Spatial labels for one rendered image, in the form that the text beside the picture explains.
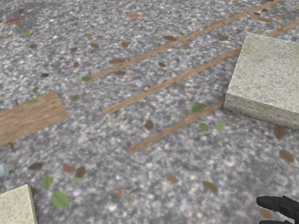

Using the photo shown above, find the robot right hand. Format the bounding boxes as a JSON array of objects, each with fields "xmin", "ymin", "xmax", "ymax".
[{"xmin": 256, "ymin": 195, "xmax": 299, "ymax": 224}]

